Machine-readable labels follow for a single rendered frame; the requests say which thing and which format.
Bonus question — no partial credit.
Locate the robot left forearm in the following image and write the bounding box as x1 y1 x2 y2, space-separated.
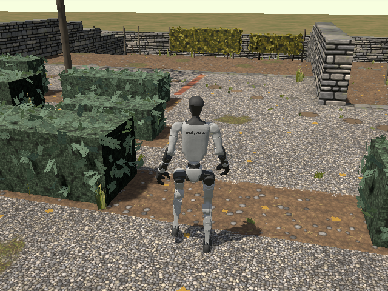
158 147 172 173

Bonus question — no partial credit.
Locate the left robot upper arm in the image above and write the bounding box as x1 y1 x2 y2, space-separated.
167 122 183 156

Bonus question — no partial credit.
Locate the robot right hand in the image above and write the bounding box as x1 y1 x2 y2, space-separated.
216 164 230 176

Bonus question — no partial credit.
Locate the robot left hand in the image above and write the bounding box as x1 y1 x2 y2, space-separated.
156 170 170 185

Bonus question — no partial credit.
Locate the right robot foot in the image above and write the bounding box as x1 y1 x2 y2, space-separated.
203 238 212 253

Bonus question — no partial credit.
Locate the robot left thigh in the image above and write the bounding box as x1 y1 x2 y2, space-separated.
173 168 186 199

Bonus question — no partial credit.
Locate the right robot upper arm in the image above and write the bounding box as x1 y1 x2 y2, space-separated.
208 122 224 156

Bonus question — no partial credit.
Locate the robot right forearm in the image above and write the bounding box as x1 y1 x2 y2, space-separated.
218 147 229 167

